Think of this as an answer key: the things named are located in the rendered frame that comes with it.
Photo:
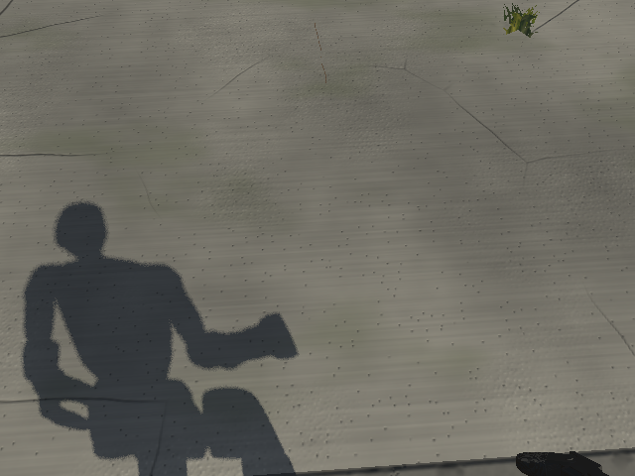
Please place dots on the right robot hand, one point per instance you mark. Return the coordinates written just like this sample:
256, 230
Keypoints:
557, 464

